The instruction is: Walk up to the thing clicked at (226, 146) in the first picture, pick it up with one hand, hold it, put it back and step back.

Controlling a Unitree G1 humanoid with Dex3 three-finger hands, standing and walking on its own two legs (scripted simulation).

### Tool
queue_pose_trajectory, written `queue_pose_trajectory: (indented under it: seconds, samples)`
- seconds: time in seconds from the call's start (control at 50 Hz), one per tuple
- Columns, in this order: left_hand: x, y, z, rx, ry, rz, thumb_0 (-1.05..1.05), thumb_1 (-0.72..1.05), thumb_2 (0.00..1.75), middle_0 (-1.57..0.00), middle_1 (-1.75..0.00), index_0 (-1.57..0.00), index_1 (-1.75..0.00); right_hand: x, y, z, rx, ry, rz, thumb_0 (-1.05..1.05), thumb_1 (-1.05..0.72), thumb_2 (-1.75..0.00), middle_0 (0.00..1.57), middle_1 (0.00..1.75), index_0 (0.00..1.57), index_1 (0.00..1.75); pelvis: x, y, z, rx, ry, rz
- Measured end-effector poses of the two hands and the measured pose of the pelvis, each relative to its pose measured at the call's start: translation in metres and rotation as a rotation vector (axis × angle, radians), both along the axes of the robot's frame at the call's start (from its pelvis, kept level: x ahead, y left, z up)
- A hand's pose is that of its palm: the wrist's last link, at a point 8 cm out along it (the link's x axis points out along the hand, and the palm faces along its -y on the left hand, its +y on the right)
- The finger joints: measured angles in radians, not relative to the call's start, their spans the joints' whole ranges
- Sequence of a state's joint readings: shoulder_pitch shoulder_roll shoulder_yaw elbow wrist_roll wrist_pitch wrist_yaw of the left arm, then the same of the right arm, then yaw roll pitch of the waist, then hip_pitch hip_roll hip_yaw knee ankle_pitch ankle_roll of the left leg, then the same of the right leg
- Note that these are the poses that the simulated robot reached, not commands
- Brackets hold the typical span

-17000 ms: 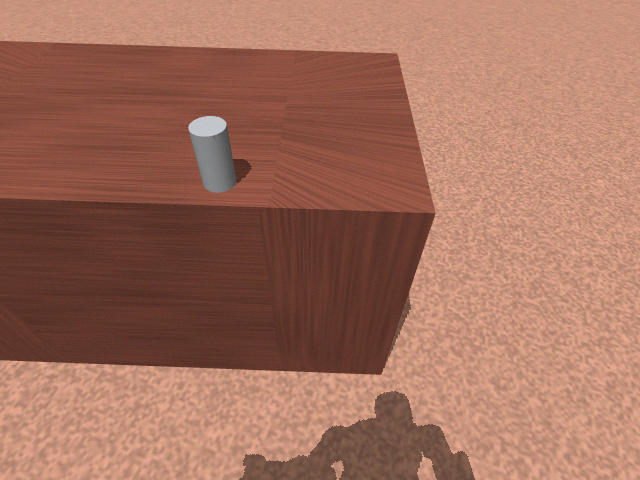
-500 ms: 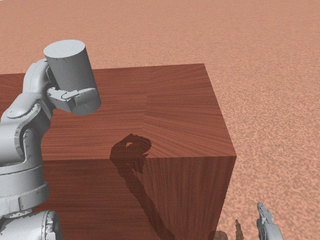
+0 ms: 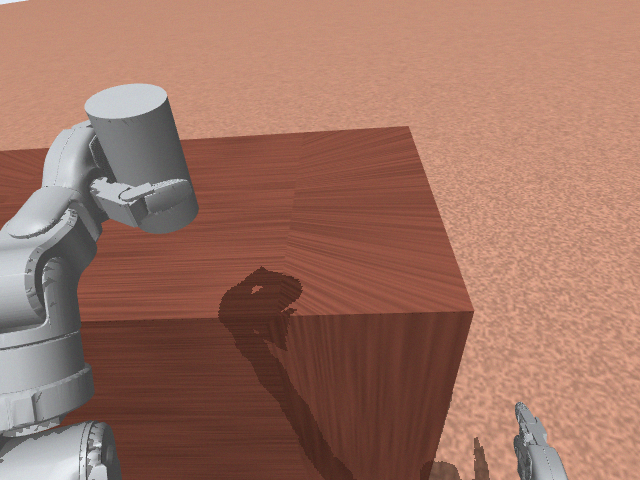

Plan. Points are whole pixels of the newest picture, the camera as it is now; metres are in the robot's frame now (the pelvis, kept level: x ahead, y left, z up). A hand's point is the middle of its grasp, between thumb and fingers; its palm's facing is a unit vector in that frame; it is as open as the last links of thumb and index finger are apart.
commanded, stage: hold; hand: left
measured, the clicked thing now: (149, 163) +0.33 +0.16 +0.31
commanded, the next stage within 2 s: crouch in 1.24 s
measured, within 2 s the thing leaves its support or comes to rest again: neither
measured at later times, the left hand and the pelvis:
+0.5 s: hand (151, 172) +0.34 +0.17 +0.30, palm faces +0.08 -1.00 -0.02, open 10.0 cm; pelvis +0.00 +0.00 +0.00, yaw +0 degrees
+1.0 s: hand (156, 168) +0.34 +0.16 +0.30, palm faces +0.07 -1.00 +0.00, open 10.0 cm; pelvis +0.00 +0.00 +0.00, yaw +0 degrees
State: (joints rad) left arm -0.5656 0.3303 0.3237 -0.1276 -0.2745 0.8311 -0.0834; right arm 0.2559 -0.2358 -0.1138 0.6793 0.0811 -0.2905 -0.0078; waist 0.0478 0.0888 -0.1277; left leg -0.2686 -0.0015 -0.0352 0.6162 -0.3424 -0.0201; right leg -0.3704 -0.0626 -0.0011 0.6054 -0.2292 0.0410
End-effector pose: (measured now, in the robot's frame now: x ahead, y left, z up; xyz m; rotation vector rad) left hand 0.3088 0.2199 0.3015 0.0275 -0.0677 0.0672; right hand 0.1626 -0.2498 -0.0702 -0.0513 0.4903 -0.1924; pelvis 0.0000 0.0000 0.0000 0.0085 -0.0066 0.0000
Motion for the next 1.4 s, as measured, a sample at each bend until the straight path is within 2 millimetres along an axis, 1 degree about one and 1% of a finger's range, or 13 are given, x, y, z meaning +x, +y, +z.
queue_pose_trajectory:
  seconds: [0.08, 0.14, 0.22, 0.32, 0.38, 0.62, 0.76, 0.88, 1.0, 1.12, 1.18, 1.32, 1.4]
  samples:
    - [0.000, -0.004, -0.011, -0.013, 0.025, -0.013, 0.00, -0.52, 1.09, -0.79, -1.16, -0.81, -1.16, 0.000, 0.003, 0.001, 0.011, -0.008, 0.007, -0.01, 0.54, -0.05, 0.05, 0.05, 0.06, 0.05, 0.000, -0.001, 0.000, 0.001, 0.004, -0.002]
    - [-0.001, -0.007, -0.016, -0.025, 0.016, -0.012, 0.00, -0.52, 1.09, -0.79, -1.16, -0.80, -1.17, -0.002, 0.002, 0.000, 0.013, -0.003, -0.001, -0.01, 0.54, -0.05, 0.05, 0.05, 0.06, 0.05, 0.001, -0.001, 0.000, 0.002, 0.004, -0.002]
    - [-0.002, -0.007, -0.013, -0.026, -0.012, 0.011, 0.00, -0.52, 1.09, -0.78, -1.16, -0.80, -1.17, -0.004, -0.002, -0.001, 0.005, 0.009, -0.021, -0.01, 0.54, -0.05, 0.05, 0.05, 0.06, 0.05, 0.002, -0.002, -0.001, 0.001, 0.003, -0.003]
    - [-0.001, -0.004, 0.000, -0.016, -0.056, 0.036, 0.00, -0.51, 1.09, -0.78, -1.17, -0.80, -1.17, -0.004, -0.008, -0.003, -0.011, 0.018, -0.036, -0.01, 0.54, -0.06, 0.05, 0.05, 0.06, 0.05, 0.003, -0.002, -0.001, 0.001, -0.003, -0.002]
    - [0.002, -0.001, 0.004, -0.012, -0.051, 0.032, 0.00, -0.52, 1.09, -0.78, -1.17, -0.80, -1.17, -0.003, -0.008, -0.002, -0.016, 0.016, -0.031, -0.01, 0.54, -0.06, 0.05, 0.05, 0.05, 0.05, 0.003, -0.002, -0.001, 0.000, -0.002, -0.002]
    - [0.001, 0.000, -0.013, -0.016, 0.007, 0.010, 0.00, -0.52, 1.09, -0.78, -1.17, -0.80, -1.17, -0.001, 0.003, 0.000, 0.000, 0.004, -0.009, -0.01, 0.54, -0.06, 0.05, 0.05, 0.06, 0.05, 0.003, 0.001, 0.000, 0.000, 0.001, -0.005]
    - [0.001, -0.003, 0.001, -0.013, -0.048, 0.011, 0.00, -0.52, 1.09, -0.78, -1.17, -0.80, -1.18, -0.004, 0.001, -0.001, -0.007, 0.007, -0.024, -0.01, 0.54, -0.06, 0.05, 0.05, 0.06, 0.05, 0.002, 0.002, -0.001, -0.001, -0.004, -0.005]
    - [0.005, 0.000, 0.009, -0.008, -0.036, 0.017, 0.00, -0.52, 1.09, -0.78, -1.17, -0.80, -1.18, -0.005, 0.000, -0.001, -0.004, 0.000, -0.023, -0.01, 0.54, -0.06, 0.05, 0.05, 0.06, 0.05, 0.001, 0.002, 0.000, -0.001, -0.003, -0.008]
    - [0.007, -0.003, -0.003, -0.024, 0.011, -0.002, 0.00, -0.52, 1.09, -0.78, -1.17, -0.80, -1.18, -0.007, 0.005, 0.000, 0.006, -0.002, -0.003, -0.01, 0.54, -0.06, 0.05, 0.05, 0.05, 0.05, -0.001, 0.001, 0.000, 0.001, 0.000, -0.008]
    - [0.000, -0.007, -0.016, -0.017, 0.011, 0.005, 0.00, -0.52, 1.09, -0.78, -1.17, -0.80, -1.18, -0.009, 0.004, -0.001, 0.014, 0.004, -0.013, -0.01, 0.54, -0.05, 0.05, 0.05, 0.06, 0.05, -0.001, 0.000, 0.000, 0.002, 0.002, -0.011]
    - [-0.003, -0.005, -0.013, -0.019, -0.017, 0.018, 0.00, -0.52, 1.09, -0.78, -1.17, -0.80, -1.18, -0.010, 0.000, -0.003, 0.008, 0.013, -0.025, -0.01, 0.54, -0.06, 0.05, 0.05, 0.06, 0.05, -0.001, 0.000, 0.000, 0.000, -0.001, -0.009]
    - [-0.004, -0.001, 0.006, -0.004, -0.065, 0.030, 0.00, -0.52, 1.10, -0.78, -1.18, -0.79, -1.18, -0.005, -0.005, -0.003, -0.016, 0.014, -0.036, -0.01, 0.54, -0.06, 0.05, 0.05, 0.05, 0.05, 0.001, 0.000, -0.001, 0.000, -0.005, -0.004]
    - [0.000, 0.000, 0.005, -0.004, -0.031, 0.014, 0.00, -0.52, 1.10, -0.78, -1.18, -0.80, -1.18, 0.000, -0.002, 0.000, -0.014, -0.006, -0.022, -0.01, 0.54, -0.06, 0.05, 0.05, 0.05, 0.05, 0.001, 0.000, 0.000, 0.000, -0.002, -0.005]
